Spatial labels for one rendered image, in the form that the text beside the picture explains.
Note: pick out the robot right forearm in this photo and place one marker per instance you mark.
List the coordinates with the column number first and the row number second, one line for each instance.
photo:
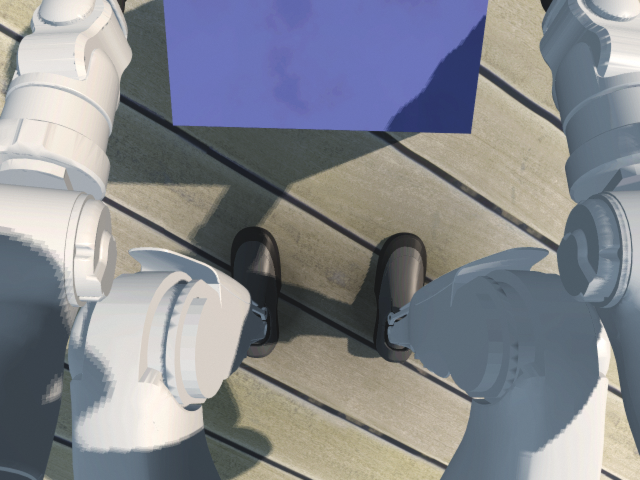
column 593, row 50

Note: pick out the robot right upper arm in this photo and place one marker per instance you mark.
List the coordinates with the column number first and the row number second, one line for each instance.
column 599, row 262

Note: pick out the robot right foot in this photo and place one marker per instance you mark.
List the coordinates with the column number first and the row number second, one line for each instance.
column 401, row 272

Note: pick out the robot left upper arm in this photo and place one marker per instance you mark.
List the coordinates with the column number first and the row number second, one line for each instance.
column 57, row 253

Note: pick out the carton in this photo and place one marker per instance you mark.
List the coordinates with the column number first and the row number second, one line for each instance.
column 359, row 65

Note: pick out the robot left forearm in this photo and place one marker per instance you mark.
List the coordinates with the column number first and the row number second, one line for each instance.
column 60, row 105

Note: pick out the left robot shin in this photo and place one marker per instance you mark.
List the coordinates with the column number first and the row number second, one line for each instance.
column 246, row 327

